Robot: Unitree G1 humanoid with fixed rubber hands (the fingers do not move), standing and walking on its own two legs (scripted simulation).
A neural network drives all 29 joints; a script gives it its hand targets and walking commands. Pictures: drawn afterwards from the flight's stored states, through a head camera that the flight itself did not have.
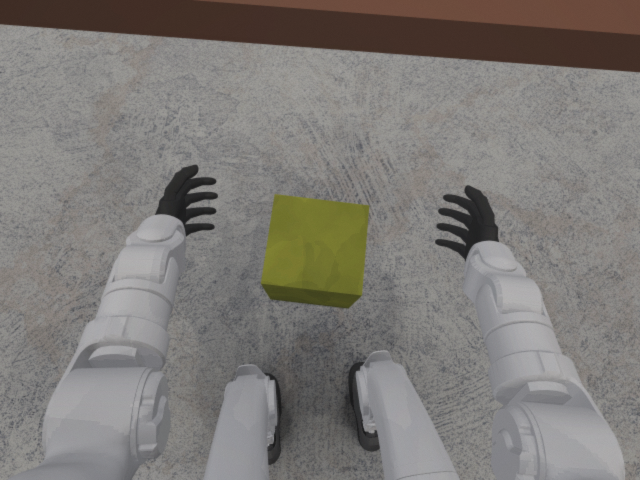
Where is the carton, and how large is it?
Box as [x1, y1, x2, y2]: [261, 194, 368, 307]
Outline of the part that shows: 275,194 261,279 261,284 267,294 272,299 348,307 361,295 368,205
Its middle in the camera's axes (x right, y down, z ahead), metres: -0.01 +0.04 +0.95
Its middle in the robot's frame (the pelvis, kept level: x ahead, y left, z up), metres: +0.49 -0.04 -0.53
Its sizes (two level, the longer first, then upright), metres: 0.210 0.200 0.250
